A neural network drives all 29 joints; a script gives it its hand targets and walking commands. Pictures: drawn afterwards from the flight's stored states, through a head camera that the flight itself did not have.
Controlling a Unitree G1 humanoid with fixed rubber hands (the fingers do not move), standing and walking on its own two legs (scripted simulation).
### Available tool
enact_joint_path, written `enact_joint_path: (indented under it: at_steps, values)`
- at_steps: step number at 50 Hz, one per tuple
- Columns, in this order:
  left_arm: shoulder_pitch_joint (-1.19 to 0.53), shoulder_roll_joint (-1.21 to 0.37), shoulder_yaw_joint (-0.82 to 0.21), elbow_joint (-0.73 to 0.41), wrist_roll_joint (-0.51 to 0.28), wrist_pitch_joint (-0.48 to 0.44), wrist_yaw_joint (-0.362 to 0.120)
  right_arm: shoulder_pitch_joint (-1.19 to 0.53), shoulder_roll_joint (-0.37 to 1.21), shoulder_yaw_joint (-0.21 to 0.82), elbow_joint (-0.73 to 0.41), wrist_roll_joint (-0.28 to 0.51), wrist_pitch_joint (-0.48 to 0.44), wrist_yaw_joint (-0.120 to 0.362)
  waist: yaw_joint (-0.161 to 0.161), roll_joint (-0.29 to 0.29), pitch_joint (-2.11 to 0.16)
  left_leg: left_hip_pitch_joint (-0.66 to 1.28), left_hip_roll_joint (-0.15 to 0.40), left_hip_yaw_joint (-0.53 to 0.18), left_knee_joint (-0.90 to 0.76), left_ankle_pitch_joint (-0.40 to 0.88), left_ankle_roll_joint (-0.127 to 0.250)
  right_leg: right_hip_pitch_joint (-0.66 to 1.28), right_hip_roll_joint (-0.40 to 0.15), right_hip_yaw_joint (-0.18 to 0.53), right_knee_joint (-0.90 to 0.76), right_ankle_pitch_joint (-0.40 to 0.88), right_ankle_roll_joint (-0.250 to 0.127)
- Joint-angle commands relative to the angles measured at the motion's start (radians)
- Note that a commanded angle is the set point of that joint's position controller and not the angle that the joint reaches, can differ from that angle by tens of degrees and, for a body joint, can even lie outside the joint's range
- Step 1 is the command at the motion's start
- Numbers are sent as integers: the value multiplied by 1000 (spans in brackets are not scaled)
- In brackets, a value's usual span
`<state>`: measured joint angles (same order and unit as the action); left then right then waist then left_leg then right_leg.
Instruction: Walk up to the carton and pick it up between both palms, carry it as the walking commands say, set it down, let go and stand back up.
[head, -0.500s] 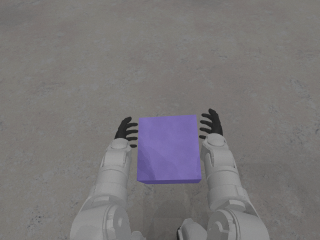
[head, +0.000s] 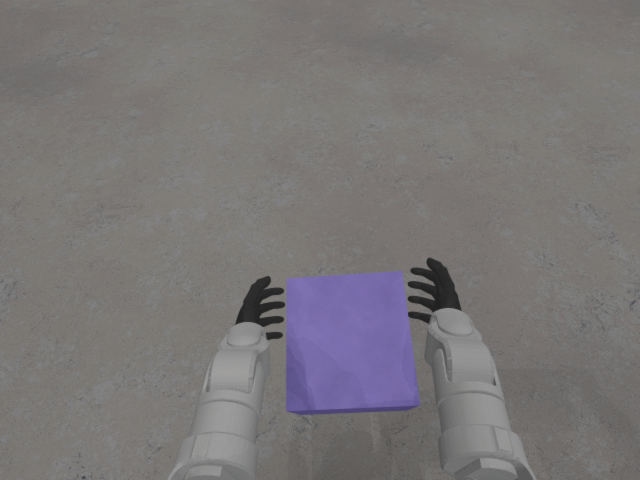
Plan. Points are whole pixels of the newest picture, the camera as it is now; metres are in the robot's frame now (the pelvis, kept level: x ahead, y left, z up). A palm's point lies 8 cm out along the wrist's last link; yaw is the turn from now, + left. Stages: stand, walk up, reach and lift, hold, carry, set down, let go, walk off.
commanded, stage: reach and lift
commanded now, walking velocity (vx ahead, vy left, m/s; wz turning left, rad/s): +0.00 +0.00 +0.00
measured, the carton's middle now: (349, 346) +0.33 -0.06 -0.09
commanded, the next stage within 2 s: hold in 1.96 s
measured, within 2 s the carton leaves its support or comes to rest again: neither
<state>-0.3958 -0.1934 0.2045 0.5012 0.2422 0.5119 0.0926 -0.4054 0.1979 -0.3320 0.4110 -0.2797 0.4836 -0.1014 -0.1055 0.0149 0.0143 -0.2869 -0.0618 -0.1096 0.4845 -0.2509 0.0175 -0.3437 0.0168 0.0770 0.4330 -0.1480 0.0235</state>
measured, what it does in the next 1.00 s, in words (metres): stands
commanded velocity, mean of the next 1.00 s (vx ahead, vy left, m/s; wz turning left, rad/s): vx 0.00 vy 0.00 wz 0.00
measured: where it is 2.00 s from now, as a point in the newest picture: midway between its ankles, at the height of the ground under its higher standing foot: outside the picture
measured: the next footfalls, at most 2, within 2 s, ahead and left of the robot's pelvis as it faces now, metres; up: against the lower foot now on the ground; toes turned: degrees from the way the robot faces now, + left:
none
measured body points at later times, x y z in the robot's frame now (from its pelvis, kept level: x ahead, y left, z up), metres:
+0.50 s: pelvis -0.01 +0.00 +0.00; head -0.05 -0.01 +0.45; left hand +0.31 +0.09 +0.03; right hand +0.31 -0.16 +0.05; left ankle +0.00 +0.11 -0.74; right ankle +0.05 -0.13 -0.74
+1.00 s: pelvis -0.03 -0.03 -0.01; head -0.09 -0.04 +0.44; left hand +0.30 +0.10 +0.03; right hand +0.30 -0.15 +0.05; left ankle +0.00 +0.11 -0.74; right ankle +0.05 -0.13 -0.74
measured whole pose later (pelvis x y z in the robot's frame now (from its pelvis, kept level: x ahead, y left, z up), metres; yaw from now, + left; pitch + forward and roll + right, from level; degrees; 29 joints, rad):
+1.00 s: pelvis -0.03 -0.03 -0.01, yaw +0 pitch -9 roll +0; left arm -0.55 -0.17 0.38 0.67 0.38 0.70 0.05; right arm -0.57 0.26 -0.39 0.62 -0.33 0.65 -0.30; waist 0.00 0.00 0.02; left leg -0.10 -0.03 -0.12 0.54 -0.28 -0.03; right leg -0.18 0.06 0.06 0.53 -0.18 -0.02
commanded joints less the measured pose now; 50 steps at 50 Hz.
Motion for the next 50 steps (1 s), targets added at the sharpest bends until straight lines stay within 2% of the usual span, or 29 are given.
enact_joint_path:
  at_steps: [1,2,3,5,6,7,11,13,18,21,23,24,26,27,29,30,31,32,33,35,37,39,41,42,44,45,46,47,50]
  values:
    - [-543,-998,-547,-111,-206,-55,-270,-354,987,610,37,218,74,303,11,-19,-456,83,-25,-29,-96,455,-23,430,74,0,5,457,7]
    - [-558,-994,-568,-148,-197,-46,-271,-335,992,601,44,219,79,306,8,32,-460,103,-42,-22,-89,419,-24,390,76,14,-7,399,-2]
    - [-610,-1032,-631,-239,-264,-45,-280,-425,1052,729,-100,293,84,306,34,6,-605,205,-39,-23,-103,438,-18,505,79,-6,4,460,11]
    - [-596,-980,-523,-125,-220,-5,-287,-360,959,557,49,185,133,294,-30,-46,-325,82,-29,-32,-127,276,-8,365,72,-11,-34,283,1]
    - [-632,-1018,-585,-203,-255,-1,-288,-344,1000,616,2,212,144,298,-14,-15,-386,146,-26,-32,-134,279,-15,396,85,-15,-30,277,2]
    - [-672,-1018,-588,-211,-272,12,-291,-324,990,570,69,203,157,304,-43,24,-357,154,-20,-37,-140,257,-25,372,78,-15,-42,219,-17]
    - [-603,-995,-500,-101,-225,54,-296,-511,1042,653,-45,288,189,309,53,-12,-384,117,-34,-9,-153,211,-4,495,68,-28,-27,297,13]
    - [-656,-989,-497,-137,-225,64,-296,-410,1017,580,36,224,213,301,3,-47,-302,106,-33,-3,-151,207,-13,441,80,-36,-31,281,8]
    - [-719,-1002,-491,-179,-241,77,-284,-477,1029,613,45,269,225,305,44,27,-294,107,-18,-12,-155,153,-16,421,68,-42,-23,185,-5]
    - [-704,-1002,-440,-74,-230,92,-292,-596,1044,607,20,276,223,304,85,-52,-301,73,-20,5,-149,72,2,437,58,-25,-22,119,4]
    - [-796,-993,-434,-131,-231,81,-292,-626,1034,579,52,269,213,305,59,-43,-326,111,-12,-15,-153,54,-6,425,59,-26,-11,104,3]
    - [-823,-1013,-479,-167,-262,76,-291,-559,1063,572,106,271,213,308,40,12,-380,122,-6,1,-140,89,-15,447,62,-25,-1,135,-10]
    - [-834,-1013,-444,-104,-250,91,-299,-551,1045,510,171,227,214,303,23,-46,-342,148,-14,-3,-128,119,-18,384,66,-41,-16,137,-11]
    - [-808,-1031,-425,-101,-237,99,-292,-524,1048,504,187,223,224,301,32,-1,-277,101,-11,-1,-147,96,-22,412,65,-45,-16,137,-17]
    - [-895,-1037,-420,-73,-236,85,-295,-615,1064,496,194,236,199,306,47,-10,-366,90,-20,1,-127,36,-23,419,65,-33,-1,80,-20]
    - [-797,-1043,-406,-57,-206,95,-293,-591,1057,498,177,235,205,306,55,12,-336,81,-17,3,-140,70,-25,452,67,-38,5,134,-12]
    - [-861,-1060,-389,-88,-226,88,-287,-671,1078,512,148,266,196,311,86,39,-370,41,-2,-4,-124,93,-25,481,66,-31,32,155,-20]
    - [-804,-1040,-356,1,-209,102,-290,-601,1069,486,237,242,215,310,82,-42,-316,86,4,-5,-133,88,-13,429,56,-24,2,113,-13]
    - [-915,-1013,-363,-54,-233,96,-295,-546,1069,429,306,199,218,310,41,-63,-293,83,1,8,-134,56,-19,403,64,-35,-7,88,-16]
    - [-851,-1022,-332,13,-198,98,-301,-607,1065,441,256,194,203,296,54,-42,-278,45,-13,19,-146,8,-16,445,52,-26,-14,73,-8]
    - [-870,-1021,-313,28,-197,94,-300,-662,1085,461,255,241,194,303,102,-5,-267,13,3,10,-139,-23,-9,441,48,-15,3,28,-11]
    - [-863,-1004,-287,57,-184,104,-304,-672,1080,444,282,228,198,296,105,-49,-265,50,-12,27,-126,22,-19,416,56,-25,-9,33,-6]
    - [-904,-1015,-307,5,-194,90,-306,-696,1107,439,266,226,183,302,118,0,-333,51,-15,42,-125,7,-20,433,44,4,-6,30,-11]
    - [-904,-1024,-321,-20,-201,94,-305,-692,1104,441,244,228,180,292,105,34,-311,49,5,25,-131,26,-21,444,38,-4,2,69,-19]
    - [-983,-995,-305,-1,-218,87,-309,-690,1114,430,321,219,183,292,83,-13,-279,35,-11,32,-109,-44,-17,380,37,9,-4,-50,-12]
    - [-918,-980,-248,97,-180,99,-312,-698,1103,405,344,213,188,293,112,-57,-257,14,-3,26,-106,-69,-9,382,28,18,-13,-92,-7]
    - [-932,-990,-240,99,-183,91,-317,-718,1118,419,329,222,188,292,140,-24,-262,-21,6,17,-115,-103,-4,406,35,18,-1,-110,-11]
    - [-886,-1010,-215,145,-158,104,-321,-745,1082,383,317,207,181,289,115,26,-234,-46,-9,38,-120,-127,-11,427,37,9,-2,-119,-7]
    - [-1017,-967,-233,75,-171,69,-329,-730,1104,363,368,196,167,282,104,22,-302,-28,13,22,-116,-102,-8,411,38,7,8,-107,-6]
